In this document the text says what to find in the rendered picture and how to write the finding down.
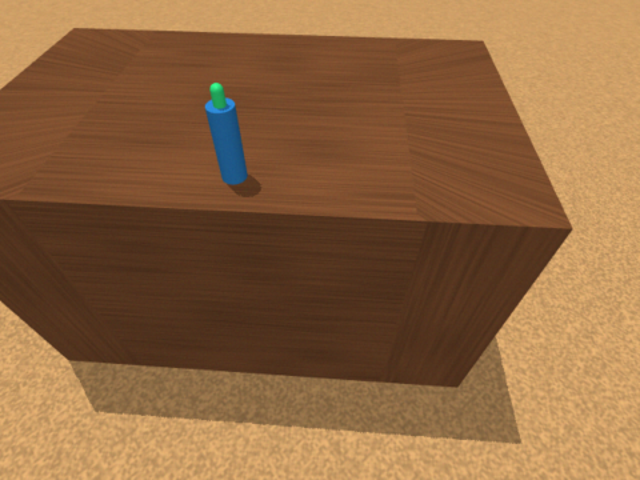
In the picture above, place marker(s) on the bottle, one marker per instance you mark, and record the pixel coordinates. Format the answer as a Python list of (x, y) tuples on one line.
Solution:
[(224, 127)]

